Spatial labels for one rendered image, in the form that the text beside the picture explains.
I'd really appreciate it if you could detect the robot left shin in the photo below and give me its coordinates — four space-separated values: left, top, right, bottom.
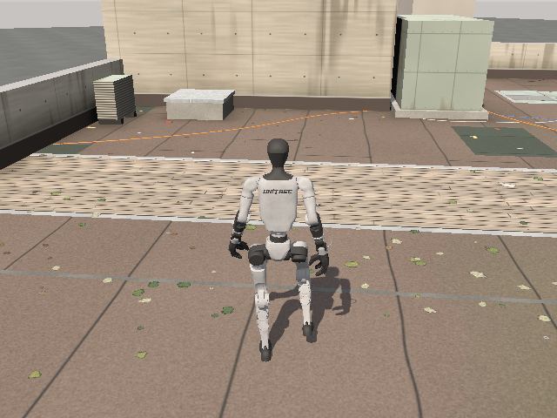
255 293 269 350

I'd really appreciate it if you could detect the robot left thigh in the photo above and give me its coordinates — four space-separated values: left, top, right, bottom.
248 244 270 309

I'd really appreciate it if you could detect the robot left hand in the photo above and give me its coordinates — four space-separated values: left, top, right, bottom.
228 240 249 259

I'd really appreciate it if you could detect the robot right upper arm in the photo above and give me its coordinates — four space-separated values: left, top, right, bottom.
296 176 319 226

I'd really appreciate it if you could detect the robot left upper arm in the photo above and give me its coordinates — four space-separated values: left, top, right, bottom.
237 176 260 224

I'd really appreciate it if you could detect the right robot forearm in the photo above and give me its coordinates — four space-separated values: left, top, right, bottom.
310 213 328 255

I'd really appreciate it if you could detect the left robot forearm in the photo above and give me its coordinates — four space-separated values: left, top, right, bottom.
231 210 246 244

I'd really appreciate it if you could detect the robot right hand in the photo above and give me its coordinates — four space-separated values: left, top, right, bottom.
309 253 329 276

